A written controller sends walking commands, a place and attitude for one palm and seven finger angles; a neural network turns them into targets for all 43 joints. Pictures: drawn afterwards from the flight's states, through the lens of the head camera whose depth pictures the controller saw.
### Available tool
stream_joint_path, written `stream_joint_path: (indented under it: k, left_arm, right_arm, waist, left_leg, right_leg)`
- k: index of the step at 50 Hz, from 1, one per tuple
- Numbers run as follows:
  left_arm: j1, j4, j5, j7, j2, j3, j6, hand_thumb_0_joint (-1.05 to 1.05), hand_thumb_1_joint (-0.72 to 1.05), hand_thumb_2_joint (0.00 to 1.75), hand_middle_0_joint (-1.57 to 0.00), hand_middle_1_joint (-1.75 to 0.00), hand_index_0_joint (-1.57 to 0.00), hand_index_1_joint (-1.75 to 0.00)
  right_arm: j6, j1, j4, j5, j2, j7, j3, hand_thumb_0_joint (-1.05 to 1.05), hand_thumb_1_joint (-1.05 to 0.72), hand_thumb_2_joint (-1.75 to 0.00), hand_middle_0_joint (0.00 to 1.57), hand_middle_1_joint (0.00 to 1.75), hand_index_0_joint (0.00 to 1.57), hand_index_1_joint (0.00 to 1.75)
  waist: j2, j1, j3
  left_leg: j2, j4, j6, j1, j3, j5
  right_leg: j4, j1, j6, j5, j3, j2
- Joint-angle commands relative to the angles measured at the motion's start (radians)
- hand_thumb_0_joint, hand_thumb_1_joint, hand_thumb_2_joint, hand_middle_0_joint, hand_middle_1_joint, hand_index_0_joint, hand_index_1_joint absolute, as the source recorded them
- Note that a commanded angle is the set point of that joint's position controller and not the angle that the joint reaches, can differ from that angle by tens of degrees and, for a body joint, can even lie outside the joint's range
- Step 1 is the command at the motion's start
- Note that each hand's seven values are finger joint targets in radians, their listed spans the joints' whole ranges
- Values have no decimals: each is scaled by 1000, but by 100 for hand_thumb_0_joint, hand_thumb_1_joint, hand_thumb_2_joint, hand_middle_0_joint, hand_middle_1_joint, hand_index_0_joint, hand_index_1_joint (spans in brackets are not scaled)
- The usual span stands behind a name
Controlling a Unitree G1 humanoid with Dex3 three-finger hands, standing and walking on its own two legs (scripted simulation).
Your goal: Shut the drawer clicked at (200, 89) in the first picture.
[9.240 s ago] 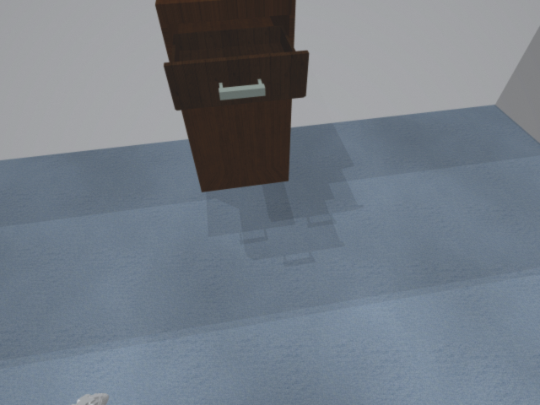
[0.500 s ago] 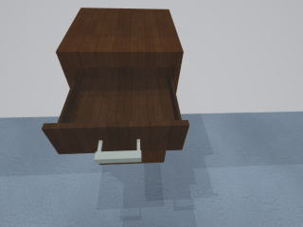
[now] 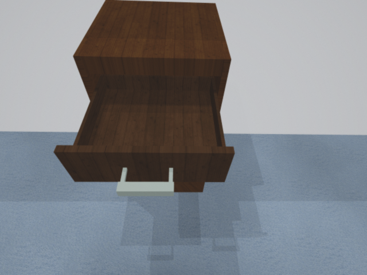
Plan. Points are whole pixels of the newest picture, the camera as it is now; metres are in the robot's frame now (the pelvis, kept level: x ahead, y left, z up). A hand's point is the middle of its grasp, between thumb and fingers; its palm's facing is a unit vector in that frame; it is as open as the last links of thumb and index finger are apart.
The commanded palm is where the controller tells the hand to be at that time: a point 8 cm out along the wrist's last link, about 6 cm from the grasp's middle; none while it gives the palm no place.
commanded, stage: shuffle to correct the standing spot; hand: left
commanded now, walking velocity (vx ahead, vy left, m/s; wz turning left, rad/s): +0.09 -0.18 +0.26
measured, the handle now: (147, 180) +0.33 +0.11 -0.02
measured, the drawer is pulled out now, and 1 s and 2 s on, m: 0.30 0.30 0.30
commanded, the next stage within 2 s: come to a stop and stand still in 0.40 s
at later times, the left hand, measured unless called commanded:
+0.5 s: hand out of the picture +0.04 +0.09 -0.18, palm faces +0.05 -0.98 -0.22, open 7.3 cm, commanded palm none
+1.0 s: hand out of the picture +0.09 +0.07 -0.17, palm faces +0.12 -0.97 -0.23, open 7.4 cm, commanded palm none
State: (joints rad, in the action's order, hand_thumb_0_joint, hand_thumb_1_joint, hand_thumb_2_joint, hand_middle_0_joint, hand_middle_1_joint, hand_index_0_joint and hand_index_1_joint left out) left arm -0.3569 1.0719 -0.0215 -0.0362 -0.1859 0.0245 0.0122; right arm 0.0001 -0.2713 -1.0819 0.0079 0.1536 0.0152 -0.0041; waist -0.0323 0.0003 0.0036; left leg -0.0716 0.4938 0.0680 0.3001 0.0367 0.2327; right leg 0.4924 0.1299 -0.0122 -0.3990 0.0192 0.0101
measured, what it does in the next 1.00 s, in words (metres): steps to the right: right foot, then left foot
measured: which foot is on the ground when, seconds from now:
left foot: down 0.00-0.44, up 0.46-0.82, down 0.84-1.00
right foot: down 0.00-0.30, up 0.32-0.42, down 0.44-0.84, up 0.86-1.00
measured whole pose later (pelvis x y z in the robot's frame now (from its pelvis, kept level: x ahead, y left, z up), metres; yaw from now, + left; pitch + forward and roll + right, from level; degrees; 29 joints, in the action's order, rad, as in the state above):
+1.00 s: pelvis +0.06 -0.12 +0.00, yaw +4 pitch +0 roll +1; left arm -0.22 0.93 0.00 -0.05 -0.18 -0.01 0.03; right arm -0.02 -0.15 -0.95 0.01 0.17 0.03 0.00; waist -0.01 -0.03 0.11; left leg -0.04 0.55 0.06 0.31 0.06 0.24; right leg 0.91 0.34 0.02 -0.50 0.00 0.03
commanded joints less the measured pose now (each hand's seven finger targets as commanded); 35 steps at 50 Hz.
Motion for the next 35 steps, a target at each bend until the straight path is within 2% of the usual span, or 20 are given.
stream_joint_path:
  k: [1,4,7,11,12,13,14,15,16,18,20,21,22,23,24,26,28,30,33,35]
  left_arm:
    - [-117,-26,-3,-7,-66,-21,-22,0,90,90,-20,-30,-20,-30]
    - [-119,-37,-2,-9,-70,-26,-21,0,90,90,-20,-30,-20,-30]
    - [-127,-44,-2,-12,-80,-35,-17,0,90,90,-20,-30,-20,-30]
    - [-102,-60,0,-9,-83,-41,-6,0,90,90,-20,-30,-20,-30]
    - [-88,-69,2,-6,-80,-39,-4,0,90,90,-20,-30,-20,-30]
    - [-77,-80,4,-3,-70,-41,-4,0,90,90,-20,-30,-20,-30]
    - [-78,-89,5,-2,-60,-42,-5,0,90,90,-20,-30,-20,-30]
    - [-48,-103,1,-2,-56,-41,-4,0,90,90,-20,-30,-20,-30]
    - [-11,-120,-6,0,-71,-46,3,0,90,90,-20,-30,-20,-30]
    - [-14,-134,-4,9,-65,-53,5,0,90,90,-20,-30,-20,-30]
    - [-120,-89,-2,19,-48,-57,-10,0,90,90,-20,-30,-20,-30]
    - [-142,-67,-7,14,-79,-64,-19,0,90,90,-20,-30,-20,-30]
    - [-130,-68,-6,7,-140,-68,-21,0,90,90,-20,-30,-20,-30]
    - [-100,-87,-8,5,-153,-63,-19,0,90,90,-20,-30,-20,-30]
    - [-77,-92,-9,0,-133,-68,-23,0,90,90,-20,-30,-20,-30]
    - [-44,-79,-7,-8,-84,-50,-35,0,90,90,-20,-30,-20,-30]
    - [-72,-70,-5,-10,-70,-46,-49,0,90,90,-20,-30,-20,-30]
    - [-103,-57,-1,-14,-76,-41,-61,0,90,90,-20,-30,-20,-30]
    - [-96,-55,4,-21,-80,-35,-63,0,90,90,-20,-30,-20,-30]
    - [-58,-71,10,-22,-108,-43,-60,0,90,90,-20,-30,-20,-30]
  right_arm:
    - [18,-36,33,3,131,14,-34,0,-90,-90,20,30,20,30]
    - [18,-25,31,3,107,16,-31,0,-90,-90,20,30,20,30]
    - [19,-22,28,4,87,21,-27,0,-90,-90,20,30,20,30]
    - [15,-38,14,7,81,31,-28,0,-90,-90,20,30,20,30]
    - [15,-59,6,10,95,34,-30,0,-90,-90,20,30,20,30]
    - [15,-97,-6,14,124,38,-38,0,-90,-90,20,30,20,30]
    - [10,-134,-11,17,174,44,-51,0,-90,-90,20,30,20,30]
    - [6,-145,-9,17,195,45,-61,0,-90,-90,20,30,20,30]
    - [6,-127,2,19,192,41,-63,0,-90,-90,20,30,20,30]
    - [15,-45,41,23,186,38,-61,0,-90,-90,20,30,20,30]
    - [13,38,73,18,173,29,-54,0,-90,-90,20,30,20,30]
    - [8,32,84,10,116,24,-49,0,-90,-90,20,30,20,30]
    - [2,29,106,5,51,17,-37,0,-90,-90,20,30,20,30]
    - [-5,38,112,9,61,17,-43,0,-90,-90,20,30,20,30]
    - [-5,75,114,13,67,15,-49,0,-90,-90,20,30,20,30]
    - [0,55,92,16,50,9,-45,0,-90,-90,20,30,20,30]
    - [5,32,86,12,35,8,-35,0,-90,-90,20,30,20,30]
    - [8,63,90,5,28,10,-20,0,-90,-90,20,30,20,30]
    - [2,84,92,-10,39,19,-6,0,-90,-90,20,30,20,30]
    - [-7,68,93,-18,53,26,-4,0,-90,-90,20,30,20,30]
  waist:
    - [13,-1,15]
    - [-30,0,35]
    - [-84,5,28]
    - [-24,30,71]
    - [46,44,61]
    - [125,56,56]
    - [237,59,26]
    - [303,55,51]
    - [249,48,87]
    - [186,7,89]
    - [105,-62,19]
    - [-60,-54,36]
    - [-250,-36,62]
    - [-188,-36,55]
    - [-132,-38,137]
    - [-4,-5,149]
    - [10,-15,76]
    - [-30,-35,26]
    - [-61,-33,5]
    - [-82,-2,-19]
  left_leg:
    - [207,-65,47,-60,-226,-108]
    - [159,32,24,-6,-139,-139]
    - [124,140,3,28,-59,-153]
    - [124,173,-1,4,-30,-145]
    - [158,119,16,-59,-70,-206]
    - [224,52,65,-122,-183,-271]
    - [323,-25,132,-179,-344,-314]
    - [408,-110,187,-177,-459,-349]
    - [435,-141,198,-105,-471,-333]
    - [416,-125,164,-17,-409,-244]
    - [297,2,58,115,-230,-60]
    - [160,170,-8,234,-102,64]
    - [55,351,-59,285,25,269]
    - [73,502,-55,249,13,342]
    - [93,636,-50,318,-3,315]
    - [123,726,-55,331,-16,246]
    - [114,679,-59,339,3,229]
    - [103,607,-61,340,16,219]
    - [86,465,-67,279,21,204]
    - [54,307,-66,177,43,198]
  right_leg:
    - [-83,75,-24,119,-15,51]
    - [-107,40,-46,199,-54,80]
    - [-96,-20,-77,420,-79,111]
    - [-23,32,-94,594,-63,104]
    - [39,80,-77,570,-33,71]
    - [133,153,-40,472,11,21]
    - [252,227,-3,256,50,-20]
    - [349,309,6,-102,55,-36]
    - [416,325,-11,-236,18,-17]
    - [357,263,-25,-219,-30,23]
    - [21,13,-10,0,-3,16]
    - [-148,-71,-17,-7,-141,83]
    - [-295,-29,-88,-52,-315,252]
    - [-342,54,-187,-107,-357,329]
    - [-334,79,-201,37,-374,316]
    - [-224,41,-225,441,-215,267]
    - [-146,-105,-205,819,-136,246]
    - [-95,-219,-140,1124,-90,235]
    - [-73,-253,-72,1348,-61,232]
    - [-29,-231,-45,1512,-31,231]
